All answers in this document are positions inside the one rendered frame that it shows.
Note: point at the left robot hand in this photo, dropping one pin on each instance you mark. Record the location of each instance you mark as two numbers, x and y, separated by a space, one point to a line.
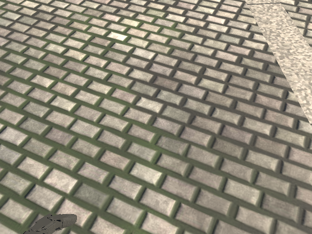
49 223

